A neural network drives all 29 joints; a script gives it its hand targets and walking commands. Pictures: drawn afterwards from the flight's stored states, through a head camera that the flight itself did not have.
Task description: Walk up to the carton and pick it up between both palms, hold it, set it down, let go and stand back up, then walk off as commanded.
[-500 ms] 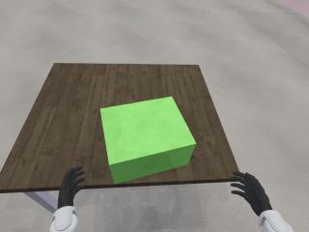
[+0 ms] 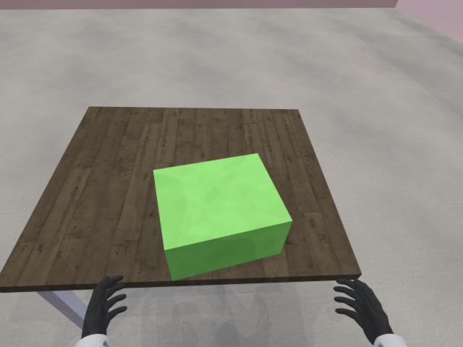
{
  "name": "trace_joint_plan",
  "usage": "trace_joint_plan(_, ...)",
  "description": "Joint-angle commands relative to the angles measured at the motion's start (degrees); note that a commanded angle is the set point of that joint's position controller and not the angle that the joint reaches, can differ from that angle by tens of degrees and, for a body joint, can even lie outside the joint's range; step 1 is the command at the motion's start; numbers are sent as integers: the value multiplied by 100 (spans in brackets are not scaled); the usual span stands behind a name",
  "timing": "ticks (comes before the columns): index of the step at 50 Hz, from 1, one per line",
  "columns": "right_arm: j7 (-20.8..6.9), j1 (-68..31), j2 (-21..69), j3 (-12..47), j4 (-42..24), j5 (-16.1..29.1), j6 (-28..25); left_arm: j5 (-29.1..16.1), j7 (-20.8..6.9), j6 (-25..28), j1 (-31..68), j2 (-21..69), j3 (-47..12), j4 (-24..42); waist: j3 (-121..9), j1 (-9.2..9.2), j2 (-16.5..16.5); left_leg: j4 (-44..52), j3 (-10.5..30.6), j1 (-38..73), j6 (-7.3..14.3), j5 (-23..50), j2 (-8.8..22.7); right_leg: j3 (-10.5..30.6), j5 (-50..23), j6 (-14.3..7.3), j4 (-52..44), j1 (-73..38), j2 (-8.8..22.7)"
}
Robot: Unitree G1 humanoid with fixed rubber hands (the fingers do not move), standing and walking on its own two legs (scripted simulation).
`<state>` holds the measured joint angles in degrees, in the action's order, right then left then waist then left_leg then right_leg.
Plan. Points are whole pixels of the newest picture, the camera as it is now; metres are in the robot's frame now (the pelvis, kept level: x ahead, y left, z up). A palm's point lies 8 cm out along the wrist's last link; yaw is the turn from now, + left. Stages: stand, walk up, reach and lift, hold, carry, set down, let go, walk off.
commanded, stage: set down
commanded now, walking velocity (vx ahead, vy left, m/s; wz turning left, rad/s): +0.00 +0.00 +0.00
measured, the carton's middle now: (218, 212) +0.44 +0.04 -0.09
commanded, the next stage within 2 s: let go in 1.20 s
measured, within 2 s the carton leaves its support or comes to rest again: neither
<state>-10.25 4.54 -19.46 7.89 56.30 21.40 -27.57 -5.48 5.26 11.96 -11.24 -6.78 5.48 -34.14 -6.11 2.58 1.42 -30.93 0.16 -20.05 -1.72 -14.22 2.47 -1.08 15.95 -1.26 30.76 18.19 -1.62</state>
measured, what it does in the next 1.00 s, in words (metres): stands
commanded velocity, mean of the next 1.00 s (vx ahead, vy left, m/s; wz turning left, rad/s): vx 0.00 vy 0.00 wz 0.00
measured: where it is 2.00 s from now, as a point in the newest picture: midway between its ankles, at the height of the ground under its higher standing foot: outside the picture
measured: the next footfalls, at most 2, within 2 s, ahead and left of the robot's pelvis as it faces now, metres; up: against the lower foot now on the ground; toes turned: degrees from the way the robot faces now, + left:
none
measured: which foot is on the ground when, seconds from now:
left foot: down 0.00-1.00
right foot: down 0.00-1.00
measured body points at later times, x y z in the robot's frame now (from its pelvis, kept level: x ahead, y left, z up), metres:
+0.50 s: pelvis +0.01 +0.00 +0.00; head +0.01 +0.01 +0.45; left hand +0.18 +0.24 -0.07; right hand +0.21 -0.24 -0.07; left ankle +0.02 +0.14 -0.73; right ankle +0.00 -0.10 -0.73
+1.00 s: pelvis +0.01 +0.00 +0.01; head +0.01 +0.01 +0.46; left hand +0.18 +0.24 -0.08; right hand +0.19 -0.23 -0.08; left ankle +0.02 +0.14 -0.73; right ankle +0.00 -0.10 -0.73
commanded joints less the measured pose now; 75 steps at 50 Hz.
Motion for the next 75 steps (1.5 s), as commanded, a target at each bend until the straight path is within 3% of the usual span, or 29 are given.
trace_joint_plan(1, 107, -835, -780, -492, -1100, -673, 149, 182, 71, -154, 739, -742, -320, 986, 539, -60, 227, 867, -244, 855, 225, -117, -192, 241, 534, -157, -1124, -70, 106)
trace_joint_plan(7, 179, -720, -683, -531, -1339, -802, 308, 187, 72, -286, 686, -806, -325, 1232, 319, -65, 284, 822, -286, 939, 207, 235, -232, 242, -23, -132, -1104, -305, 94)
trace_joint_plan(12, 292, -412, -583, -412, -1288, -836, 364, 260, -56, -402, 389, -875, -224, 1125, 175, -84, 337, 799, -323, 1068, 172, 639, -305, 273, -1057, -45, -1050, -666, 135)
trace_joint_plan(19, 460, -207, -451, -335, -1195, -970, 390, 392, -232, -552, 207, -936, -127, 1030, 275, -104, 319, 824, -329, 1259, 120, 1053, -342, 231, -1813, 41, -1048, -953, 153)
trace_joint_plan(30, 729, -155, -180, -519, -1200, -1389, 617, 501, -387, -941, 300, -1067, -175, 1042, 519, -292, 199, 970, -311, 1621, 75, 1092, -343, 115, -1629, 76, -1216, -967, 160)
trace_joint_plan(42, 872, -229, 131, -741, -1558, -1838, 1037, 566, -445, -1467, 523, -1166, -224, 1056, 779, -322, 101, 1042, -369, 1833, 121, 884, -336, 22, -1105, 85, -1377, -759, 171)
trace_joint_plan(51, 1037, -118, 336, -754, -1608, -2046, 1268, 599, -578, -1760, 628, -1329, -161, 1042, 758, -405, 107, 982, -430, 2000, 122, 959, -357, 41, -1360, 170, -1341, -797, 212)
trace_joint_plan(62, 1021, -118, 293, -920, -1657, -2116, 1344, 635, -567, -1898, 698, -1289, -219, 1192, 747, -427, -141, 958, -401, 2164, 62, 1042, -300, -48, -1170, 136, -1298, -642, 144)
trace_joint_plan(75, 940, -69, 151, -941, -1681, -2091, 1384, 689, -553, -1920, 672, -1205, -281, 1156, 729, -465, -144, 931, -338, 2112, 49, 1071, -283, -70, -1270, 131, -1228, -642, 114)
